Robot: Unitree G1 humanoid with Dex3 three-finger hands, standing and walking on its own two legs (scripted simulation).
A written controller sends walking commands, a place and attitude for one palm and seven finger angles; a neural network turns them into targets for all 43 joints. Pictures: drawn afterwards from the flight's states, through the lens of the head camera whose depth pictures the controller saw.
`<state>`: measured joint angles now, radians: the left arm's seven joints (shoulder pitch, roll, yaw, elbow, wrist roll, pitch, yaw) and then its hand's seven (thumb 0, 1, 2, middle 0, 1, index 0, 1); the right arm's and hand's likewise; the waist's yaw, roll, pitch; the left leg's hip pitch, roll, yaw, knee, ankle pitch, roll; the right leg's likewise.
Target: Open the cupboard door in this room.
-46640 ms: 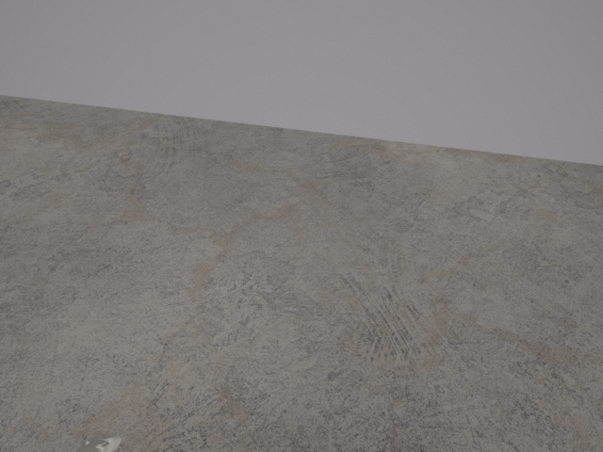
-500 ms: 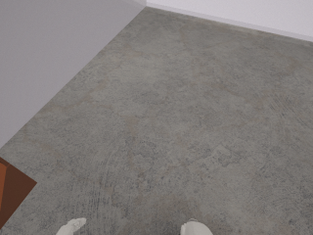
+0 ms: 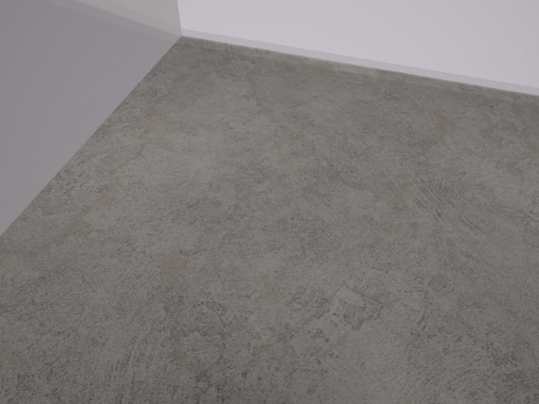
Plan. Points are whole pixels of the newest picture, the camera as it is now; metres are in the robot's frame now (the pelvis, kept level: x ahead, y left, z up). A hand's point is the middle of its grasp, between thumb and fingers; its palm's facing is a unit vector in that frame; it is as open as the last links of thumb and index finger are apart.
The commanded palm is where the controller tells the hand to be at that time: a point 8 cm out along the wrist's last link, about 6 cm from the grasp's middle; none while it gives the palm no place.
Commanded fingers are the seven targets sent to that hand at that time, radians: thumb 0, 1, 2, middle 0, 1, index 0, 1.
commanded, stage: walk to a spot facing it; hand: left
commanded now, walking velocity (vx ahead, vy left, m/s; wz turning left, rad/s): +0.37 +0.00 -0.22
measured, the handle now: out of the picture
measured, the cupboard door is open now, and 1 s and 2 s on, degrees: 41 41 41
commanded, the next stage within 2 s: turn to face it in 0.66 s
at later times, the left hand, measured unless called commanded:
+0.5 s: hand (190, 349) +0.24 +0.15 -0.18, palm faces -0.01 -0.99 -0.16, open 7.2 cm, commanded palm none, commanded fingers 0.00 0.90 0.90 -0.20 -0.30 -0.20 -0.30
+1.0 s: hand (237, 235) +0.49 +0.09 -0.16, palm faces +0.07 -0.98 -0.19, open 7.1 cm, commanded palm none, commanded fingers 0.00 0.90 0.90 -0.20 -0.30 -0.20 -0.30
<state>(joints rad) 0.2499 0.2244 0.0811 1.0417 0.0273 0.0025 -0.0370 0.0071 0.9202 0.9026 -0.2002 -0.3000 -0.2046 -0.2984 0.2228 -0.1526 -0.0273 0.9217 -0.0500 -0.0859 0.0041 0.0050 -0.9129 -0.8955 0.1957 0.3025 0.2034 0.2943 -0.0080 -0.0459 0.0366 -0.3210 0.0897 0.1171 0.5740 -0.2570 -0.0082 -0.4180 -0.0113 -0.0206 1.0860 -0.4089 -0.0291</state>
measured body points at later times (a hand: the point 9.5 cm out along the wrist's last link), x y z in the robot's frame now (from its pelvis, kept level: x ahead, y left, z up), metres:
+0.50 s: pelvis +0.22 -0.03 +0.00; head +0.23 -0.02 +0.44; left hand +0.24 +0.20 -0.17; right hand +0.25 -0.28 -0.14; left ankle +0.29 +0.09 -0.74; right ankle +0.16 -0.15 -0.73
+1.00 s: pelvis +0.41 -0.10 +0.01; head +0.44 -0.09 +0.46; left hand +0.48 +0.14 -0.14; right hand +0.43 -0.33 -0.14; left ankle +0.46 +0.02 -0.70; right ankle +0.39 -0.19 -0.73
